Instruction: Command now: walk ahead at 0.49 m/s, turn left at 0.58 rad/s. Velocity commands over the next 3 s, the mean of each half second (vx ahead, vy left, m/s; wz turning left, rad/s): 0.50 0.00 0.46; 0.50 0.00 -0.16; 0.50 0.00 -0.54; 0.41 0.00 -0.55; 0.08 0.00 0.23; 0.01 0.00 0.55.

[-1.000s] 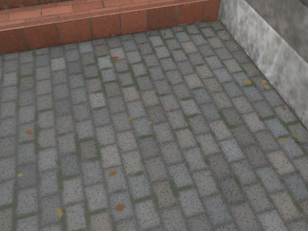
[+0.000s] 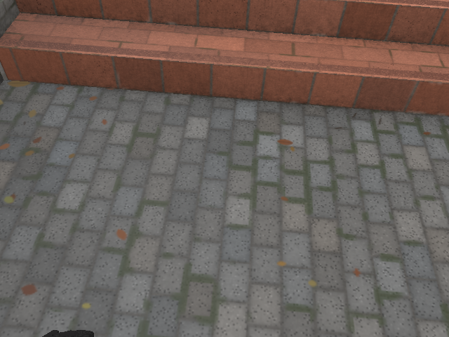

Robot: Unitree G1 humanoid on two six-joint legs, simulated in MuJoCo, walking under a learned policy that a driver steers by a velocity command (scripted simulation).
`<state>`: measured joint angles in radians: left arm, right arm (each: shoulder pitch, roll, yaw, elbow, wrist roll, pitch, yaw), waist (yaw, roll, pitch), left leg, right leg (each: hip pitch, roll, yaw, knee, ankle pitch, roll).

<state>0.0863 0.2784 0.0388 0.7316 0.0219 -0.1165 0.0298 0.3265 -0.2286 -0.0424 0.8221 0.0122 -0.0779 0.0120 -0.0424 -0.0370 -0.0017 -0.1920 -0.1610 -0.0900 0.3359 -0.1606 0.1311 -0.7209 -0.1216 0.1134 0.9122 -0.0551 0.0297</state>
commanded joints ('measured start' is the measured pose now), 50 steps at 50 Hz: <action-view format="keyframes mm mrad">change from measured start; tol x32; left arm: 1 -77 38 7 -79 -6 -6 1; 8 -173 83 19 -139 -24 -43 -42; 13 325 248 81 -39 -4 -33 -27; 50 175 44 36 -24 -46 77 -36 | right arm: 1 22 -161 -41 -67 12 -7 -20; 50 -76 -144 -49 -68 -30 -51 -9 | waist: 1 -13 98 14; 11 100 155 -134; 13 84 -332 -384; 32 119 -59 50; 38 -50 371 -381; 50 46 94 33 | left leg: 1 -80 220 -213 -113 83 112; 10 92 253 -386 126 216 63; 13 -476 19 -136 829 -421 -70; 15 -614 139 -126 986 -283 -87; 33 -342 202 72 207 84 -85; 36 91 197 70 131 87 -28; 38 590 605 -557 37 -82 161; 50 84 418 107 -196 256 59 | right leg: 1 88 69 -47 -224 145 15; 9 234 140 -31 -456 -8 -38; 13 1141 -299 623 -558 -224 -339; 19 612 -100 193 -718 -59 -239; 32 648 -114 27 -716 85 -216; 36 570 -40 -14 -379 267 -143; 39 -55 107 31 357 -498 -63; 50 -31 0 22 106 18 -24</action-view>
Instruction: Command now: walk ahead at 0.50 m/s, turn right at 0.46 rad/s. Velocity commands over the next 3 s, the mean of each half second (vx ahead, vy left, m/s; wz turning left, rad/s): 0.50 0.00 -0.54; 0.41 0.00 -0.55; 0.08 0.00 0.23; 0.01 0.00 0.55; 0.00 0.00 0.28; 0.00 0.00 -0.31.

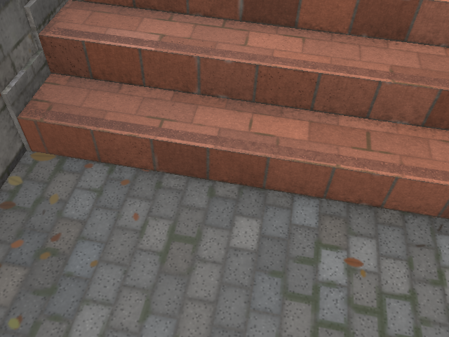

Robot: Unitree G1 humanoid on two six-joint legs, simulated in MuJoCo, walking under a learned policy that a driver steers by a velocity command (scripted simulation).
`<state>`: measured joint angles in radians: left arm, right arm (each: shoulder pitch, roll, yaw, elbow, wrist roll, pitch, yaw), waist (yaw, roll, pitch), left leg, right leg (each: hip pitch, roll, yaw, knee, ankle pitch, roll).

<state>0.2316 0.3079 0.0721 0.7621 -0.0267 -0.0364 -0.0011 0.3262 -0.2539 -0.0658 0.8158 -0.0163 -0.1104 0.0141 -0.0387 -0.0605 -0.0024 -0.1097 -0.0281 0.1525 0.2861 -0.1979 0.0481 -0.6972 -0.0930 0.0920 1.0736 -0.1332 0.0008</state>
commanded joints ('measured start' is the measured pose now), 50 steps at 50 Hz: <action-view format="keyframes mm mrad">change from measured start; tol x32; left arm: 1 3 10 1 -63 3 -5 -11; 50 90 33 2 -68 60 49 -36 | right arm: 1 -74 -127 -27 -56 0 -15 -14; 50 -27 -125 13 -78 2 19 -15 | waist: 1 35 115 41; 16 99 -191 -370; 50 53 200 -63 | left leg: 1 9 279 -106 -148 292 134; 9 196 333 9 -77 374 97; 13 187 303 78 291 942 48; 14 48 260 93 530 840 11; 16 -595 -21 -149 1141 -408 -70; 17 -702 39 -264 1164 -334 -49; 38 -116 33 -178 185 18 -49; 41 286 493 -878 5 34 135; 50 15 279 -205 31 821 133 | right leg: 1 -49 -26 30 -115 139 2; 10 -22 18 -146 -403 30 -78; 14 575 167 -196 -515 0 -190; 16 1088 -255 747 -722 -127 -464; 25 476 -45 195 -846 290 -297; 39 468 91 227 -341 196 -112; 41 71 226 19 64 -449 -58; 50 196 149 -8 -47 -192 -5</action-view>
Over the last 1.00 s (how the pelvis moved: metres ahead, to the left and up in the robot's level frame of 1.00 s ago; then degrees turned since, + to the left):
0.50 0.08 0.00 6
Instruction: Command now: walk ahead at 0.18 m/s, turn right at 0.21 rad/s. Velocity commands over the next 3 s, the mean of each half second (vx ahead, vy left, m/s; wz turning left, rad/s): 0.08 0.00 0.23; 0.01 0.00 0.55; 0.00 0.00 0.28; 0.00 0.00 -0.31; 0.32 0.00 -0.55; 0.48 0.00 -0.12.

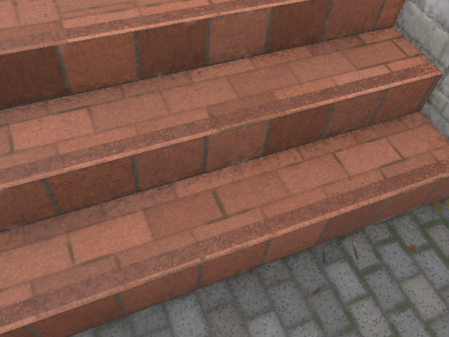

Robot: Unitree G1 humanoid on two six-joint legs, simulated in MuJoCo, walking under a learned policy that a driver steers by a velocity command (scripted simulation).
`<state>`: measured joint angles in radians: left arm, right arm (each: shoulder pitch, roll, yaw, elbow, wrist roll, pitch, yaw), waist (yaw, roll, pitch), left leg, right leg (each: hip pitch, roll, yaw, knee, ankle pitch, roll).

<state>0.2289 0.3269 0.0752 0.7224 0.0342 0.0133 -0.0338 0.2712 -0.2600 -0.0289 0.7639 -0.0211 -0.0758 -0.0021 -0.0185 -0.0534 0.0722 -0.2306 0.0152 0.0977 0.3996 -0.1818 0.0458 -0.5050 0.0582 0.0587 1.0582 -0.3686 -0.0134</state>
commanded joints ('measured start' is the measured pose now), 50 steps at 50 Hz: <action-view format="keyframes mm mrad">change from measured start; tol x16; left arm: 1 80 2 -9 -25 1 0 -2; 33 -298 77 16 -40 -9 -17 85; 50 -200 75 22 14 -42 -43 71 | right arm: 1 24 -112 -20 -16 8 -13 2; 24 -71 -75 -52 -48 35 120 -20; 32 24 -356 -126 -76 -1 117 -8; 50 -125 -238 -90 -148 24 87 -37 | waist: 1 34 197 -138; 9 35 174 -111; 12 1 -174 -202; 29 -19 -70 -162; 32 -30 414 -96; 35 10 164 -132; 50 -13 210 -143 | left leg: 1 131 225 -131 -85 810 135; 9 79 162 -197 48 615 94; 13 -188 -59 -80 442 -436 -3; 18 -260 23 -138 675 -329 -98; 29 -10 5 -8 170 -70 -34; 30 64 -8 -38 81 -5 5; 32 169 376 -645 -102 375 283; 39 98 191 -395 -81 262 156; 50 77 155 -554 -54 145 172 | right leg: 1 23 -2 21 -93 67 11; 8 237 -19 -83 -522 181 -2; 12 519 -417 225 -665 768 -195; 19 337 -347 62 -791 419 -207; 28 341 -384 -68 -708 421 -176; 30 251 -328 -143 -575 265 -74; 32 -185 -65 -202 -120 -289 97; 38 -131 -81 8 74 27 75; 50 24 -19 50 -351 26 102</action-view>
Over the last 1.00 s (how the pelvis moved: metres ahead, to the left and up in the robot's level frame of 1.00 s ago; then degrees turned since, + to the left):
0.50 -0.11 0.00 -34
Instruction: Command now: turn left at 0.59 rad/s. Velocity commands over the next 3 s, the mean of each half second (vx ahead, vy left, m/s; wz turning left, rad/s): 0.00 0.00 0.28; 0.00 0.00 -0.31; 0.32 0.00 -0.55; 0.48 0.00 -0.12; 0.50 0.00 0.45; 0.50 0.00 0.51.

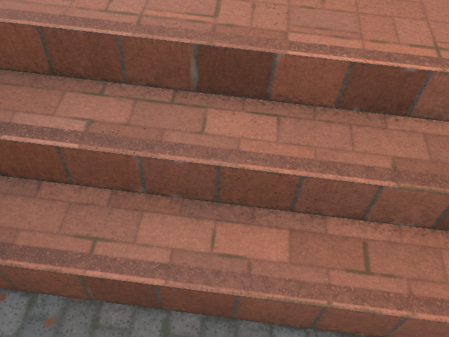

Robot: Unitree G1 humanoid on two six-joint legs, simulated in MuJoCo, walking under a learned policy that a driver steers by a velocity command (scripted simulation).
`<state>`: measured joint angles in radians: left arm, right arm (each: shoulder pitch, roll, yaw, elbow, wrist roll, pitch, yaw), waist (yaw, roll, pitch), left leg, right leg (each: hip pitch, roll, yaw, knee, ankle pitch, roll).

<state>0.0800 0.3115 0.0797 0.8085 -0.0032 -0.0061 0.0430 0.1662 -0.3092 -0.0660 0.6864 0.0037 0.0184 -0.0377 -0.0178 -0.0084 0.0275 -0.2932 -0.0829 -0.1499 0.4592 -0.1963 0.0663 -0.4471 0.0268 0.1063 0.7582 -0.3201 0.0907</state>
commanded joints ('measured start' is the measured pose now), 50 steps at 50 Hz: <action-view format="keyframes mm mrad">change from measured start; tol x32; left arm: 1 -46 93 17 -72 -6 -28 -9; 50 158 209 33 -21 24 12 -54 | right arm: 1 -25 -188 -53 -74 1 -5 0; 50 -32 -102 -12 12 -47 1 6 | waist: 1 -13 167 -105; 9 -7 -254 -108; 35 -6 218 -12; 44 51 136 -98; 47 41 -325 -100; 50 26 -44 -59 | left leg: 1 147 251 -325 -103 198 152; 6 150 199 -318 -7 332 94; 9 -200 -50 -26 389 -447 -61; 12 -226 5 -49 647 -341 -133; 22 166 59 131 -147 53 -119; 42 177 376 80 -73 456 125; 45 119 316 173 110 286 34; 47 -336 63 223 571 -523 -140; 50 -334 151 75 631 -267 -77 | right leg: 1 -13 17 4 -78 -31 -6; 9 357 -405 381 -463 592 -369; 19 337 -221 87 -404 526 -294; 37 -83 -79 -54 269 -289 -48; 45 279 -12 -169 -287 157 -99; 47 461 -410 468 -409 790 -386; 50 380 -285 304 -490 155 -333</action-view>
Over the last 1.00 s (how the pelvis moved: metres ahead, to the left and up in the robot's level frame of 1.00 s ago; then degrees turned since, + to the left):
0.03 0.05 0.00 29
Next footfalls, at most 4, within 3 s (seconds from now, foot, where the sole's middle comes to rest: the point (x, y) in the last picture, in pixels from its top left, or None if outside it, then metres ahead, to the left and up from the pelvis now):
0.14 right None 0.06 -0.14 -0.78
0.46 left None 0.01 0.12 -0.78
0.92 right None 0.03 -0.13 -0.78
1.46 left None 0.26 0.02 -0.78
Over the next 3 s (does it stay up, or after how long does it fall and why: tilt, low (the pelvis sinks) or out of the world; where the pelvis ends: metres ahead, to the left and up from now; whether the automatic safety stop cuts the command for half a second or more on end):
stays up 0.80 -0.18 0.27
